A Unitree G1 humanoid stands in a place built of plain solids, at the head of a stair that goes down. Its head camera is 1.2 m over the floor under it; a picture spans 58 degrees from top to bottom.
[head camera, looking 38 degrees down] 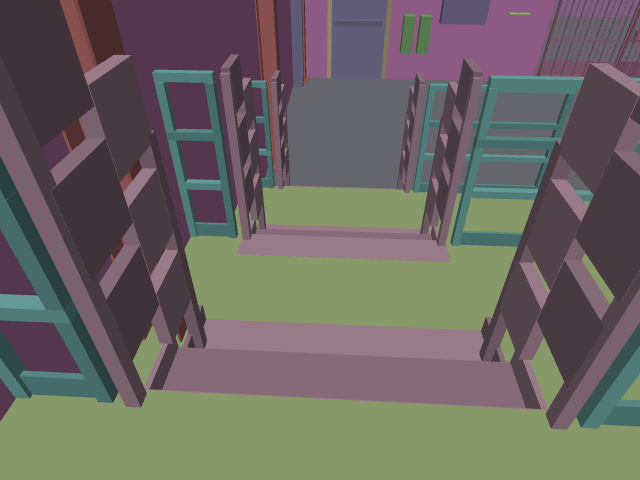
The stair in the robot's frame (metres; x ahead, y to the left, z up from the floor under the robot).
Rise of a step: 0.18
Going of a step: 0.30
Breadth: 1.32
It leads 3 degrees to the right of straight ahead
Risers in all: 3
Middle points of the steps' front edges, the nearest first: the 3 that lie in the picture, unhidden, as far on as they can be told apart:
0.75 -0.07 0.00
1.05 -0.08 -0.18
1.35 -0.10 -0.35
